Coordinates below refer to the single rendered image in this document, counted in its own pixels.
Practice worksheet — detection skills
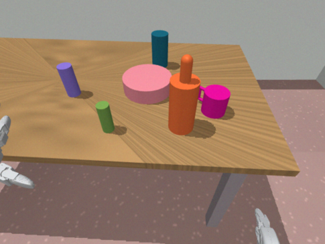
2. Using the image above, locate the table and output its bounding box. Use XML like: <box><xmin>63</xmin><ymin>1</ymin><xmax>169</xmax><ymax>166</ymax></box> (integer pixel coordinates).
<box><xmin>0</xmin><ymin>38</ymin><xmax>300</xmax><ymax>227</ymax></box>

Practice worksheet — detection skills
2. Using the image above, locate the right robot hand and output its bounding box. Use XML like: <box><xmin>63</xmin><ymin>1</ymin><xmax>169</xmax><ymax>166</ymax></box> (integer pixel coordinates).
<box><xmin>255</xmin><ymin>208</ymin><xmax>280</xmax><ymax>244</ymax></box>

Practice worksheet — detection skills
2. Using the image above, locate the left robot hand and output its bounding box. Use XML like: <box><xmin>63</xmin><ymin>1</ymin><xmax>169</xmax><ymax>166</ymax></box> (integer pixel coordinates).
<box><xmin>0</xmin><ymin>104</ymin><xmax>35</xmax><ymax>189</ymax></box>

